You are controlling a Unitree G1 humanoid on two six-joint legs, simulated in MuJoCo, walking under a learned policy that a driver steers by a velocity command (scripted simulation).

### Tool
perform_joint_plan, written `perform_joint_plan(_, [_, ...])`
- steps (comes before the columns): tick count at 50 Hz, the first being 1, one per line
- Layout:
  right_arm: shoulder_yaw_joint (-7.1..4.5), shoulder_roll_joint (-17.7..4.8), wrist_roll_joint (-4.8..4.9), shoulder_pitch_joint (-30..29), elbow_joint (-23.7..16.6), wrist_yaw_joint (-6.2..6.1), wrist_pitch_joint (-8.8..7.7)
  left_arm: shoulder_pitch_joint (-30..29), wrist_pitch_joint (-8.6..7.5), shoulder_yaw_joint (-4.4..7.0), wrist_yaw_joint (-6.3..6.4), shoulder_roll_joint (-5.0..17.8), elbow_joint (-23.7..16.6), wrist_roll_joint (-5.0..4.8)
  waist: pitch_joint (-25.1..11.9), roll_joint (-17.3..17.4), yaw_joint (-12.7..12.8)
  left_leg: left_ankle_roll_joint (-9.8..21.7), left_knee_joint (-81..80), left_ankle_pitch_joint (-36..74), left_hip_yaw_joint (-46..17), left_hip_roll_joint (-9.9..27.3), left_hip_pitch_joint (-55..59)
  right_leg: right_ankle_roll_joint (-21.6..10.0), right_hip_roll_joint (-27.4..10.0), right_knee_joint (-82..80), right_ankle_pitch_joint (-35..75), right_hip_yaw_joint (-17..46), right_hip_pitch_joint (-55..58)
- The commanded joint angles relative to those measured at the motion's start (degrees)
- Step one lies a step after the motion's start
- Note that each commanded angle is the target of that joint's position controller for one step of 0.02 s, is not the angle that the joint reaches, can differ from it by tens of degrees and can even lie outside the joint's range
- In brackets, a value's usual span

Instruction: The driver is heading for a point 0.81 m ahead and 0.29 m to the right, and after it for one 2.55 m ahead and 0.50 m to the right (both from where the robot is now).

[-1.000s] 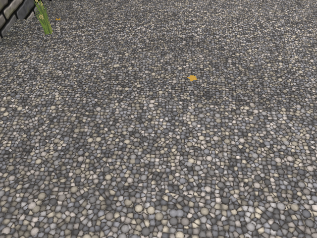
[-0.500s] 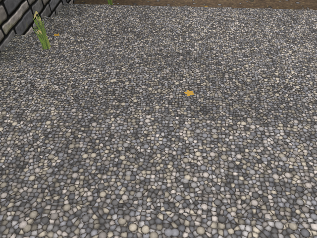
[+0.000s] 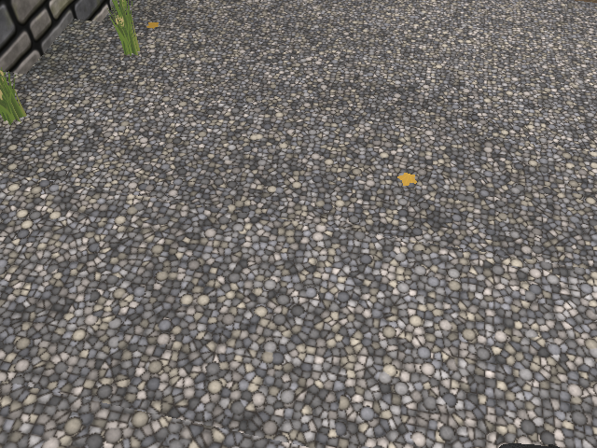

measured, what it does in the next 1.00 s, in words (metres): walks ahead, turning right: left foot, then right foot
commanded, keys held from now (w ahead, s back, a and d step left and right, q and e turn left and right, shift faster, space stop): w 0.14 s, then w+e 0.86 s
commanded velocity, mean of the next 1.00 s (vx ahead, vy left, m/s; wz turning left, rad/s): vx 0.49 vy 0.00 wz -0.38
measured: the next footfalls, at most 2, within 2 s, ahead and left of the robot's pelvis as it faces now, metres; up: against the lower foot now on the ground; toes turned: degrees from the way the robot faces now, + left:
left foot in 0.06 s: +0.22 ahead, +0.13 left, +0.00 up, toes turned +3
right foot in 0.62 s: +0.38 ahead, -0.11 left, +0.00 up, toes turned -14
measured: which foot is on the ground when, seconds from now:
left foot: up 0.00-0.04, down 0.06-0.62, up 0.64-1.00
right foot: down 0.00-0.06, up 0.08-0.60, down 0.62-1.00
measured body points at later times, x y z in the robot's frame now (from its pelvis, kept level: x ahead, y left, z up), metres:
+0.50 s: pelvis +0.27 +0.04 +0.00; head +0.27 +0.03 +0.45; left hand +0.44 +0.28 -0.11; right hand +0.24 -0.22 -0.14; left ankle +0.18 +0.13 -0.73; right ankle +0.36 -0.12 -0.68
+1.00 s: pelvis +0.59 -0.04 -0.10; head +0.60 -0.06 +0.35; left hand +0.65 +0.22 -0.22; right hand +0.76 -0.34 -0.14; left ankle +0.78 -0.01 -0.83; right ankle +0.34 -0.10 -0.73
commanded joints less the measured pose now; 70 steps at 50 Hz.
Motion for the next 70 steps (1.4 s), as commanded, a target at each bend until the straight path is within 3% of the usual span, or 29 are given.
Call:
perform_joint_plan(1, [-2.34, -7.7, 0.03, 3.2, -2.2, 0.46, -0.97, -0.9, 0.33, 2.22, 0.24, 10.3, -2.0, -0.38, 1.6, -7.5, -7.1, 2.6, -1.2, -4.0, 2.6, -3.3, 11.2, -8.3, -15.2, 7.1, 43.7, 4.6, -5.4])
perform_joint_plan(2, [-3.81, -10.0, 0.05, 13.2, 0.8, 0.25, -0.89, -1.5, 0.65, 1.92, 0.22, 9.5, -2.2, -0.33, -4.2, -7.2, -12.0, 4.2, -0.9, -4.6, 3.8, -5.2, 24.0, -6.5, -12.3, 18.9, 49.3, 2.2, -8.6])
perform_joint_plan(3, [-5.09, -14.2, -0.52, 23.8, 3.0, -0.30, -0.83, -1.0, 0.71, 1.11, 0.05, 7.7, -3.4, 0.35, -12.4, -1.5, -15.2, 7.7, -0.5, -7.5, -8.1, 4.5, 41.5, -4.1, -8.8, 37.8, 35.6, 0.0, -20.9])
perform_joint_plan(4, [-5.27, -17.5, -0.96, 28.0, 4.5, -0.12, -0.78, 5.9, -0.57, -1.03, -0.41, -1.0, -4.2, 0.39, -21.4, 13.9, -10.4, 17.0, -11.3, -23.1, -38.8, 18.0, 56.6, -0.7, 2.8, 58.4, -5.9, 2.9, -39.9])
perform_joint_plan(5, [-3.83, -12.9, -0.67, 26.9, 4.5, 0.07, -0.91, 1.8, -2.23, -0.17, -0.79, 3.1, -4.7, -1.33, -20.5, 12.1, -12.1, 16.3, -18.9, -32.4, -47.0, 17.9, 55.3, -1.8, 1.6, 66.4, -10.1, 10.7, -46.8])
perform_joint_plan(7, [-2.33, -7.9, -1.23, 16.6, 2.3, -0.15, -1.50, -7.5, -3.39, 1.01, -0.32, 7.5, -7.8, -2.23, -6.8, 4.6, -9.9, 11.6, -19.0, -22.0, -30.5, 14.6, 39.2, -3.6, -4.5, 67.1, -1.1, 8.2, -50.4])
perform_joint_plan(10, [-0.98, -3.3, -2.98, 11.4, 2.4, 0.01, -2.41, -3.9, -0.89, 1.99, 0.65, 5.5, -6.6, -1.31, -3.7, 3.6, -4.3, 8.9, -22.1, -9.7, -15.6, 10.2, 23.1, -4.2, -9.1, 58.5, 5.8, 9.1, -39.7])
perform_joint_plan(16, [-1.88, -8.0, -2.80, 15.3, 3.6, -2.55, -2.89, -13.9, 0.69, 2.77, 0.43, 6.3, -11.0, -0.41, 2.6, 1.2, -4.7, 7.3, -27.3, -3.9, -5.0, 9.1, 20.9, -3.3, -7.6, 38.4, 19.5, 11.7, -45.8])
perform_joint_plan(20, [-2.23, -9.0, -4.25, 18.2, 4.2, -3.24, -3.22, -12.7, 0.64, 2.64, -1.66, 5.2, -10.4, 0.47, -1.8, 1.2, -4.8, 7.9, -23.8, 4.6, 3.3, 8.5, 21.0, -2.6, -6.5, 41.2, 32.3, 4.6, -36.0])
perform_joint_plan(27, [-2.64, -8.8, -1.37, 24.3, 4.1, -3.42, -1.18, -19.9, 1.31, 3.18, -4.23, 7.1, -16.5, -0.30, 1.8, 2.0, -7.4, 8.2, -8.0, 26.8, 2.7, 15.3, 42.5, -5.2, -6.3, 45.9, 11.0, 3.5, -55.8])
perform_joint_plan(29, [-2.91, -10.7, -1.29, 15.7, 0.3, -3.73, -0.86, -12.1, 1.55, 4.02, -4.83, 8.3, -15.6, -0.06, -1.0, 3.2, -1.5, 6.1, 1.7, 42.8, 8.4, 12.5, 32.0, -6.6, -2.6, 42.9, 8.1, -2.7, -38.2])
perform_joint_plan(31, [-3.69, -13.6, 0.24, 1.9, -4.2, -3.00, -2.73, 13.2, 1.30, 7.15, -3.65, 14.5, -8.8, 0.54, -7.6, 0.2, 14.0, 3.2, 33.8, 39.5, 9.6, 7.2, 7.5, -10.0, 2.9, 33.1, 17.9, -6.7, -1.3])
perform_joint_plan(32, [-2.47, -6.9, 0.15, 4.3, -6.4, -1.71, -4.63, 10.2, 1.73, 7.59, -2.75, 17.9, -9.0, -0.40, -1.3, -21.6, 10.2, -1.0, 63.1, -19.9, 9.8, -7.2, -10.6, -18.6, -7.2, 18.2, 22.7, 15.5, 1.2])
perform_joint_plan(33, [-1.57, -5.2, -0.15, 10.0, -8.0, -0.62, -7.12, 3.4, -0.27, 3.37, -3.08, 12.4, -12.6, -1.79, -4.1, -22.9, 1.1, 0.9, 63.2, -34.4, -4.9, -5.7, -17.8, -22.8, -10.9, 15.8, 35.4, 34.1, 0.5])
perform_joint_plan(35, [-1.98, -5.9, 2.11, 6.7, -11.2, -0.64, -6.49, 0.6, -1.60, 3.06, -4.27, 10.4, -13.1, -1.25, -2.7, -2.7, -3.1, 1.1, 51.6, -28.2, -8.2, -3.5, -23.8, -22.2, -15.8, 13.5, 16.6, 43.2, -5.1])
perform_joint_plan(36, [-1.96, -6.1, 0.30, 4.9, -11.6, -1.39, -5.30, -3.4, -1.97, 3.14, -3.78, 11.6, -14.5, -1.95, -1.4, 3.0, -4.8, 0.9, 45.3, -26.6, -8.3, -1.3, -22.3, -20.5, -16.9, 15.8, 14.2, 42.0, -11.0])
perform_joint_plan(39, [-1.13, -5.4, -1.74, 7.1, -11.0, -0.55, -3.82, -10.0, -1.64, 3.34, -1.08, 13.6, -18.1, 1.22, -1.7, 3.4, -8.3, -0.2, 30.1, -13.1, -4.9, -0.2, -5.0, -18.7, -13.0, 18.0, 18.9, 31.9, -31.7])
perform_joint_plan(40, [-1.83, -8.1, -1.21, 1.5, -12.5, 0.27, -4.51, -5.0, -2.35, 2.53, 0.50, 10.7, -17.6, 0.91, -0.3, 0.4, -5.1, 0.6, 21.8, 0.9, -7.6, 0.5, -11.2, -16.2, -9.4, 21.4, 9.2, 28.5, -28.0])
perform_joint_plan(42, [0.00, -3.1, -3.80, -3.9, -15.0, 2.69, -5.25, -1.7, -1.30, 1.63, 3.20, 7.9, -17.4, 0.21, -1.3, -0.6, -1.8, 1.1, 3.2, 27.2, -2.1, -4.3, 4.0, -12.7, -1.1, 21.6, -3.2, 18.9, -38.3])
perform_joint_plan(48, [-0.28, -3.9, -0.87, -2.6, -17.8, 2.03, -2.93, 3.4, 1.48, 1.31, 3.63, 3.7, -17.2, -2.00, 0.3, -6.1, -0.8, -1.5, -14.4, 27.9, -6.1, -2.7, 13.3, -7.4, 0.0, 37.3, -10.1, 21.2, -28.1])
perform_joint_plan(51, [-2.84, -7.1, -1.42, 19.3, -10.1, 0.98, -3.43, 1.5, 3.11, 2.23, 3.42, 5.4, -16.9, -1.71, -4.2, -6.2, -10.3, -1.4, -21.0, 34.8, -8.1, 4.9, 33.6, -4.8, 3.3, 67.0, -4.3, 17.0, -29.5])
perform_joint_plan(52, [-2.66, -8.1, -2.48, 30.0, -7.4, 1.46, -3.22, 2.2, 1.95, 1.43, 1.90, 0.6, -16.6, -0.73, -10.5, -0.1, -13.1, 0.8, -7.4, 44.3, -12.9, 10.0, 52.6, -3.6, 8.2, 86.0, -26.8, 16.8, -46.0])
perform_joint_plan(53, [-2.92, -10.6, -3.62, 30.5, -5.9, 1.68, -3.41, 11.9, 1.02, 0.33, 0.58, -1.4, -18.5, -2.38, -15.4, 13.9, -7.6, 0.0, 7.9, 54.9, -16.4, 14.6, 66.5, -3.0, 5.0, 96.6, -26.3, 18.0, -62.4])
perform_joint_plan(54, [-4.18, -13.2, -2.06, 28.9, -5.9, 1.57, -2.61, 15.2, -0.26, -0.15, 0.01, 1.6, -19.0, -3.51, -19.5, 22.7, -6.4, 4.6, 7.1, 47.2, -24.2, 18.3, 67.9, -1.4, 1.9, 100.3, -21.5, 17.9, -69.3])
perform_joint_plan(55, [-5.04, -15.3, -1.37, 29.2, -4.2, 1.45, -2.00, 11.0, -0.60, -0.13, 0.27, 3.9, -21.3, -4.31, -21.0, 19.3, -6.7, 12.9, -1.6, 13.3, -33.3, 23.2, 63.9, -0.3, 0.2, 104.3, -16.7, 14.8, -74.9])
perform_joint_plan(56, [-3.79, -9.9, -2.83, 25.0, -5.7, 0.41, -1.97, 2.5, -0.45, 0.82, 1.69, 5.9, -21.6, -4.04, -18.3, 7.1, -7.6, 13.8, -10.7, -7.5, -35.0, 23.7, 52.1, -1.4, -2.1, 101.7, -4.9, 13.6, -73.0])
perform_joint_plan(58, [-1.27, -4.2, -2.99, 13.9, -6.7, -0.27, -2.95, -4.6, 1.49, 2.47, 2.68, 10.0, -22.3, -1.82, -4.9, -0.1, -2.9, 11.4, -13.2, -1.9, -28.9, 19.7, 28.8, -2.5, -5.4, 85.8, 5.7, 15.3, -65.2])
perform_joint_plan(61, [-1.51, -7.0, -3.74, 11.9, -5.2, -1.50, -3.19, -10.0, 1.66, 2.15, 1.79, 4.8, -24.8, 0.29, 1.0, 5.8, -2.1, 6.4, -19.7, 10.0, -7.9, 8.4, 11.9, 0.6, -6.1, 56.2, 16.4, 11.5, -49.1])
perform_joint_plan(70, [-2.02, -10.6, -0.28, 19.8, -2.8, -3.73, 1.65, -21.2, 1.42, 0.53, -3.11, 2.2, -29.8, 1.02, -3.5, 2.1, -7.0, 5.3, -10.4, 34.8, 0.5, 9.8, 31.3, -3.8, 0.0, 21.8, 19.1, 2.9, -39.3])
Velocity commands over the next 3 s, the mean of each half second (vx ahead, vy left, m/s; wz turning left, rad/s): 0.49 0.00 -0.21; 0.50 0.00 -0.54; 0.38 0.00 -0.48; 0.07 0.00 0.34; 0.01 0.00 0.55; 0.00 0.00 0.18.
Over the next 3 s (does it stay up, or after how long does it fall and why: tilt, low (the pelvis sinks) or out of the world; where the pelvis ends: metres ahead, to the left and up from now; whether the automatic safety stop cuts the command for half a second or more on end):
stays up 0.86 -0.12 -0.17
